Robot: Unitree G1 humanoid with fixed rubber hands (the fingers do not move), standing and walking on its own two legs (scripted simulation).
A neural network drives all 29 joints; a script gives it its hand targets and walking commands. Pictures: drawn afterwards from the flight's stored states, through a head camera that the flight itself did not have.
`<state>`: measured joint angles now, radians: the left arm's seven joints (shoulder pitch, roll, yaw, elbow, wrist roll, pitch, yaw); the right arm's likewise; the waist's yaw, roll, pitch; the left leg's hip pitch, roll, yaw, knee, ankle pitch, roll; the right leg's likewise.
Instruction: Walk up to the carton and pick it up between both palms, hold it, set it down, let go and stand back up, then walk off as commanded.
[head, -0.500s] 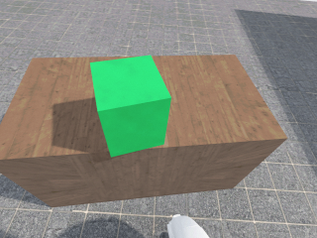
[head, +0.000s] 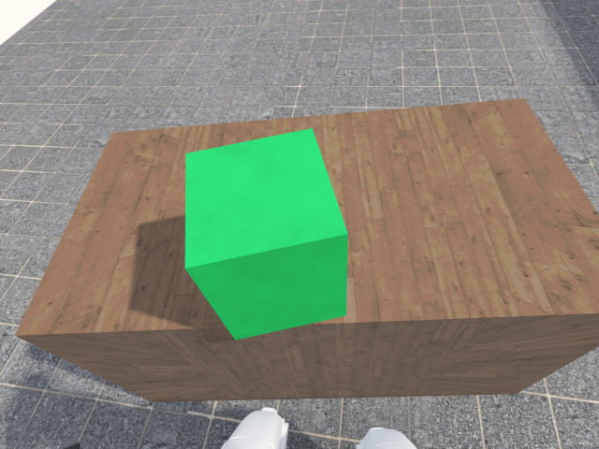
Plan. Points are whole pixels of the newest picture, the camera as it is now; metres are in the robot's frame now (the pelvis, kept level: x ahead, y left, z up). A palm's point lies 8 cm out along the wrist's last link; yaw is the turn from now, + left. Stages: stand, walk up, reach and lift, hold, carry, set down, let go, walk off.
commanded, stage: walk up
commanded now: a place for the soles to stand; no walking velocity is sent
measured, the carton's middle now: (271, 240) +0.42 +0.05 -0.02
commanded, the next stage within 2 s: none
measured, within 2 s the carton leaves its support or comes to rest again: neither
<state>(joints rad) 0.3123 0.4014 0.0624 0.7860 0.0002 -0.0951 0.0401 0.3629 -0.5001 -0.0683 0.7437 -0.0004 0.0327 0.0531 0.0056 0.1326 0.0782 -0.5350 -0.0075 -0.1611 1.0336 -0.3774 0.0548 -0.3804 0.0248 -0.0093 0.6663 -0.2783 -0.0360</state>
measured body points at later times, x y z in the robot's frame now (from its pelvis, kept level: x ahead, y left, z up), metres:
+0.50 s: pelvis +0.02 +0.06 -0.01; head +0.05 +0.06 +0.44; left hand +0.10 +0.39 -0.10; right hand +0.08 -0.26 -0.12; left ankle +0.06 +0.16 -0.72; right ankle +0.07 -0.08 -0.72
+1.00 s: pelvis +0.04 +0.11 -0.01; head +0.07 +0.12 +0.44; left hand +0.10 +0.44 -0.12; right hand +0.11 -0.22 -0.10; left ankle +0.06 +0.22 -0.72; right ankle +0.07 -0.04 -0.72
